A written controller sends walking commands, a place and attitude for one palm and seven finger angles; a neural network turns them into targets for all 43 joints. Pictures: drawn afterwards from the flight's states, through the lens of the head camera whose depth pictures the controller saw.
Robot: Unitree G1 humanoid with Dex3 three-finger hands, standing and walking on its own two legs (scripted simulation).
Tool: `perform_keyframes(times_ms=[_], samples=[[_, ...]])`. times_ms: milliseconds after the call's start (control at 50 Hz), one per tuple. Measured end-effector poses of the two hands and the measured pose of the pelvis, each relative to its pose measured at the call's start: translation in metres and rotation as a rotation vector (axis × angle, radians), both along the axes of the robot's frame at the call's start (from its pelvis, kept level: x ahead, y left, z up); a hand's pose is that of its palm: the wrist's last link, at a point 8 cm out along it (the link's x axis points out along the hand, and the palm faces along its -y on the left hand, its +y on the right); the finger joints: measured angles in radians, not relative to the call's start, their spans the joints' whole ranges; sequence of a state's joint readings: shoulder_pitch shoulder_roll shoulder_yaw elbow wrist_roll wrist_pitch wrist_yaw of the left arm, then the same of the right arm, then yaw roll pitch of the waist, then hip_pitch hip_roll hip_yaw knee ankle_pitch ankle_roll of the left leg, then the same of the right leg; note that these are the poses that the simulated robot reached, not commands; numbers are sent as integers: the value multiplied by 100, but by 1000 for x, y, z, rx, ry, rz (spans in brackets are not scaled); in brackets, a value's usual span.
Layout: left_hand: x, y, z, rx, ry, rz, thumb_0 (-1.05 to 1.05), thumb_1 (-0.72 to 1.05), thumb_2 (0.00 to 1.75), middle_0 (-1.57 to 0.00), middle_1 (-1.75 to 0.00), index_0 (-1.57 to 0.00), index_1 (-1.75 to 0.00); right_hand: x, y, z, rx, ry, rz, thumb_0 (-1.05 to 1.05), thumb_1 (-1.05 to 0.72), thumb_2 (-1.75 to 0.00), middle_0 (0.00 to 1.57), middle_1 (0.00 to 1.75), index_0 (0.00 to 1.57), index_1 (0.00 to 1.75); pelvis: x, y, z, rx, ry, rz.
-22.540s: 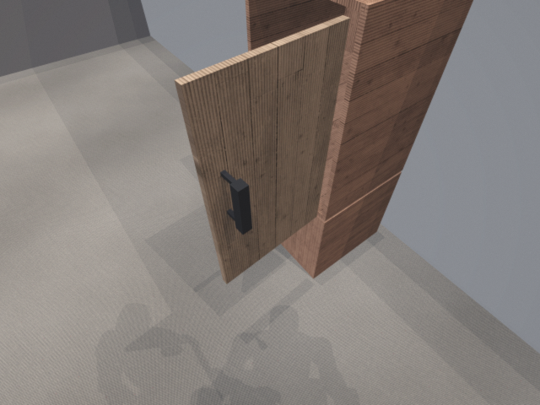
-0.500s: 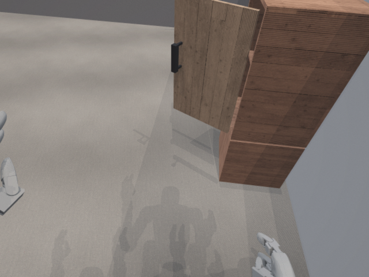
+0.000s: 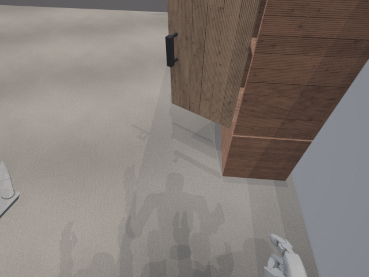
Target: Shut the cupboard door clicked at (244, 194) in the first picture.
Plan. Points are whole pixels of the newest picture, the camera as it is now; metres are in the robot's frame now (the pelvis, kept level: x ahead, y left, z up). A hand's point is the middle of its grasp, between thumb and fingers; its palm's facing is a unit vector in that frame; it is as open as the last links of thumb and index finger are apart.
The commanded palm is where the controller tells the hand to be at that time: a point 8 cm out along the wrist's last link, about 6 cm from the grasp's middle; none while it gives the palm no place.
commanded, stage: stop stepping back and stand still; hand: left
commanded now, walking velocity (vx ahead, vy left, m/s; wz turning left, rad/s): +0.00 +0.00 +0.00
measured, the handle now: (173, 49) +0.99 +0.08 +0.00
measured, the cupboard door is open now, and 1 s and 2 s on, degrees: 62 62 62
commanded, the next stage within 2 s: let the arm hang, fingers relaxed in 0.10 s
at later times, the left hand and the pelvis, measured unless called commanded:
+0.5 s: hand out of the picture +0.04 +0.20 -0.16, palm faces +0.01 -0.99 -0.17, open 7.2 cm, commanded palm none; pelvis -0.02 +0.02 +0.00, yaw +1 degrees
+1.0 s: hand out of the picture -0.06 +0.22 -0.17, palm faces +0.04 -0.98 -0.22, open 7.4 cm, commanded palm none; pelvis -0.03 +0.04 +0.01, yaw +0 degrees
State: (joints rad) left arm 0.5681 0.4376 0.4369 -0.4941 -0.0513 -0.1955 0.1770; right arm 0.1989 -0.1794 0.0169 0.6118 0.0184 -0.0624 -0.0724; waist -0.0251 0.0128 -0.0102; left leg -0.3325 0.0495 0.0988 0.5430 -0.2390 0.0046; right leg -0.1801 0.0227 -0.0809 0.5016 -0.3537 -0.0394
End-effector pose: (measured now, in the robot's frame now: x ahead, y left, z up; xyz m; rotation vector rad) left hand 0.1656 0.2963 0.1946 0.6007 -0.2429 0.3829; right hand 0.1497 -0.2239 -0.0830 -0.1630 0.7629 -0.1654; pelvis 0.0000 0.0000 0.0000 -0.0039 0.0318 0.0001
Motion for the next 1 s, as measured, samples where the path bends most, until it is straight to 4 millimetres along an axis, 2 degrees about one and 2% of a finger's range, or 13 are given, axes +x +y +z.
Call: perform_keyframes(times_ms=[200, 220, 260, 300, 340, 380, 420, 480, 540, 620, 740, 840, 1000], samples=[[-5, 14, -12, -55, 39, 38, 1, 88, 89, -22, -30, -21, -30, 12, 9, 5, -8, -9, 16, 1, -91, -90, 20, 30, 21, 30, 4, 8, 1, -2, -3, -1], [-4, 16, -20, -61, 58, 35, 1, 89, 89, -21, -30, -21, -30, 12, 9, 4, -6, -14, 35, 1, -91, -90, 20, 30, 21, 30, 2, 10, 0, -5, -3, 5], [5, 22, -60, -116, 212, 37, 0, 89, 90, -21, -30, -20, -30, 12, 4, -4, -13, 2, 95, 1, -91, -90, 20, 30, 21, 30, -3, 15, -3, -7, -1, 16], [7, 25, -119, -214, 444, 61, 0, 89, 90, -20, -30, -20, -30, 9, -2, -14, -27, 42, 122, 1, -91, -90, 20, 30, 21, 30, -8, 21, -5, -8, -2, 22], [-5, 18, -181, -313, 691, 83, 0, 90, 90, -20, -29, -20, -30, 1, -7, -20, -39, 84, 117, 1, -91, -90, 20, 30, 21, 30, -13, 24, -6, -7, -8, 24], [-29, 3, -237, -400, 917, 93, 0, 90, 90, -20, -29, -19, -30, -14, -11, -23, -50, 133, 99, 1, -91, -90, 20, 30, 21, 30, -16, 26, -6, -2, -16, 24], [-61, -18, -281, -484, 1110, 97, 0, 90, 90, -20, -29, -19, -30, -34, -12, -25, -63, 198, 80, 1, -91, -90, 20, 30, 21, 30, -18, 26, -5, 2, -24, 23], [-115, -50, -324, -604, 1342, 105, 1, 91, 89, -20, -29, -19, -30, -71, -12, -28, -77, 327, 53, 1, -91, -90, 20, 30, 20, 30, -20, 25, -1, 0, -33, 22], [-157, -46, -338, -668, 1424, 216, -1, 99, 89, -21, -30, -20, -30, -111, -8, -32, -79, 475, 32, 1, -91, -90, 20, 30, 20, 30, -22, 23, 2, -7, -34, 31], [-206, -36, -339, -682, 1552, 298, -1, 98, 89, -21, -30, -20, -30, -156, 3, -39, -53, 624, -6, 1, -91, -90, 20, 30, 20, 30, -22, 25, 6, -13, -35, 32], [-252, -25, -327, -664, 1671, 390, 0, 94, 89, -20, -29, -20, -30, -193, 24, -49, 12, 716, -52, 1, -91, -90, 20, 30, 20, 30, -23, 33, 8, -12, -42, 19], [-257, -21, -323, -650, 1680, 408, 0, 92, 89, -20, -29, -20, -30, -200, 39, -55, 54, 714, -68, 1, -91, -90, 20, 30, 20, 30, -24, 38, 9, -9, -49, 9], [-227, -29, -328, -655, 1599, 344, 0, 91, 90, -20, -29, -19, -30, -187, 49, -59, 79, 657, -71, 1, -91, -90, 20, 30, 21, 30, -25, 41, 9, -2, -50, 2]])
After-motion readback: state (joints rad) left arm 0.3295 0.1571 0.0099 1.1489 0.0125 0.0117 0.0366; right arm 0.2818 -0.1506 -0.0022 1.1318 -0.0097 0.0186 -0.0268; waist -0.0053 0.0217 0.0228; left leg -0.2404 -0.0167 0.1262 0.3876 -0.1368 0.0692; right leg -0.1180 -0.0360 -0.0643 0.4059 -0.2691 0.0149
